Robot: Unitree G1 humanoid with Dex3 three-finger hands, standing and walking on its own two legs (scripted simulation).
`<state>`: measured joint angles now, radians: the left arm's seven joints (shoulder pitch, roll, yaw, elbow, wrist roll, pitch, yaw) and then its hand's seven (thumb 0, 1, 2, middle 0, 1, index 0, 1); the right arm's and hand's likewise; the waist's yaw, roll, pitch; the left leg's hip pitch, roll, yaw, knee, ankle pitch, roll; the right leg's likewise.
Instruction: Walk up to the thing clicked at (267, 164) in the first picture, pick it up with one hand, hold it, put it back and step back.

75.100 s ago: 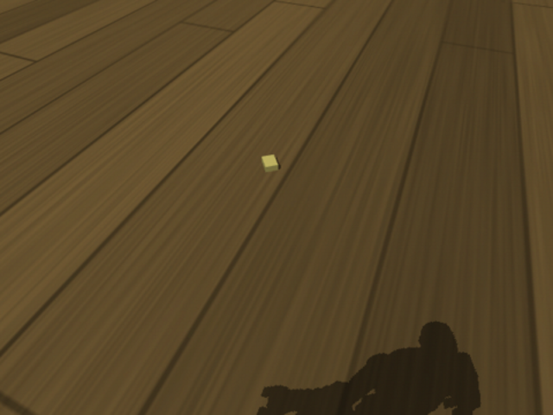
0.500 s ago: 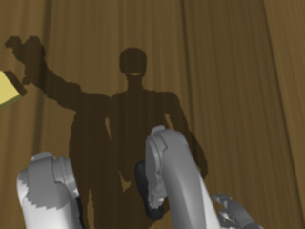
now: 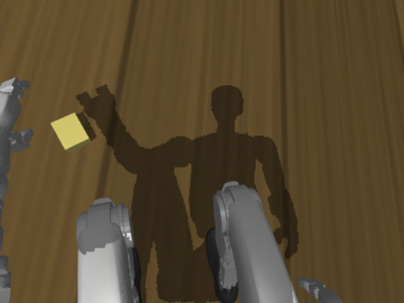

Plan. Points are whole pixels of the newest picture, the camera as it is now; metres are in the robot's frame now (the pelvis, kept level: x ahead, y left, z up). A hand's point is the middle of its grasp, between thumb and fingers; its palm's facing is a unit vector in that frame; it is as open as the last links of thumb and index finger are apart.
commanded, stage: home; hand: left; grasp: from above
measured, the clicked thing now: (71, 132) +0.54 +0.29 -0.37
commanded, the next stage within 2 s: none
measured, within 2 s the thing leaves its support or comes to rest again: neither
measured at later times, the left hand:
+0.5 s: hand out of the picture +0.29 +0.24 +0.09, palm faces -0.01 -0.91 -0.42, open 7.4 cm
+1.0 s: hand out of the picture +0.23 +0.20 +0.28, palm faces +0.18 -0.96 -0.21, open 7.4 cm
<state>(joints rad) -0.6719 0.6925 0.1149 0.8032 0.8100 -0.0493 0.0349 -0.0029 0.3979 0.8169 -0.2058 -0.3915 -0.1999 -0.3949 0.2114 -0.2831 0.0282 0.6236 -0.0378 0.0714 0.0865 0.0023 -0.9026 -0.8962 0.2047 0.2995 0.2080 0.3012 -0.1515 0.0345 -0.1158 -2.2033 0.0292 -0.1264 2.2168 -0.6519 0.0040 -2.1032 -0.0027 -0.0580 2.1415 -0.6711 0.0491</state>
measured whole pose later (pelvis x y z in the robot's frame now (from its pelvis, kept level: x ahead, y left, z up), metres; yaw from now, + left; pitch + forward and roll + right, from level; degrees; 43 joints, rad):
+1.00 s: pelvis +0.09 +0.00 +0.32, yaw +8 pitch +12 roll -3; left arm 0.48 0.22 0.04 -0.11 -0.07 0.45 0.05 0.01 0.90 0.90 -0.20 -0.30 -0.20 -0.30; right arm 0.30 -0.22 0.03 0.52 0.02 -0.20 -0.19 0.01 -0.91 -0.90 0.20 0.30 0.21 0.30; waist -0.06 0.06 -0.18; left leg -0.75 0.05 -0.05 1.02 -0.48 -0.02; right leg -0.67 -0.01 -0.06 0.95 -0.48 0.02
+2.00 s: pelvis +0.08 +0.00 +0.33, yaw +8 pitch +9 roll -2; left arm 0.49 0.22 0.03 -0.11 -0.05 0.45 0.01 0.01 0.91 0.90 -0.20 -0.30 -0.20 -0.30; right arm 0.29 -0.22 0.03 0.54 0.01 -0.25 -0.19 0.01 -0.90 -0.90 0.20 0.30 0.21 0.30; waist -0.04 0.05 -0.15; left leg -0.69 0.04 -0.05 1.00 -0.47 -0.02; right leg -0.62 -0.01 -0.06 0.94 -0.48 0.02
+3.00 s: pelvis +0.09 +0.00 +0.33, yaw +8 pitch +10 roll -3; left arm 0.50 0.23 0.02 -0.14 -0.05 0.46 0.02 0.01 0.91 0.90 -0.20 -0.30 -0.20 -0.29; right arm 0.29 -0.22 0.02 0.53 0.01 -0.23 -0.19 0.01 -0.90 -0.90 0.20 0.30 0.21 0.30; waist -0.04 0.05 -0.16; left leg -0.70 0.04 -0.05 1.01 -0.49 -0.02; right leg -0.63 -0.01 -0.06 0.94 -0.49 0.02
